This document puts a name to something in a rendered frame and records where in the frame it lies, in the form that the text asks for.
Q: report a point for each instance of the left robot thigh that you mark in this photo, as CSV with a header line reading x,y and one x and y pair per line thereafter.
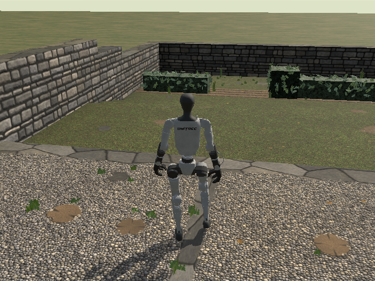
x,y
173,176

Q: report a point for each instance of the right robot upper arm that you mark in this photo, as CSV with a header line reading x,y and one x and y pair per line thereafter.
x,y
205,123

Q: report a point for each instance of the robot right forearm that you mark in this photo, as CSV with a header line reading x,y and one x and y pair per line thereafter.
x,y
214,158

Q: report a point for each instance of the right robot hand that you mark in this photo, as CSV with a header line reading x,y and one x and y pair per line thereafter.
x,y
217,174

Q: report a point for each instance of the left robot upper arm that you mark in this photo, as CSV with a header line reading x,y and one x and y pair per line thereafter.
x,y
169,123

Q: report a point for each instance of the robot left forearm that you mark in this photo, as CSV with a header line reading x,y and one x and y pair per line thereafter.
x,y
159,156

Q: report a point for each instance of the left robot hand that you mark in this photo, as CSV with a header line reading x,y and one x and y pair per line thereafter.
x,y
161,167

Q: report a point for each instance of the robot right foot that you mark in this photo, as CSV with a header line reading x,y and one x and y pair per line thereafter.
x,y
206,223

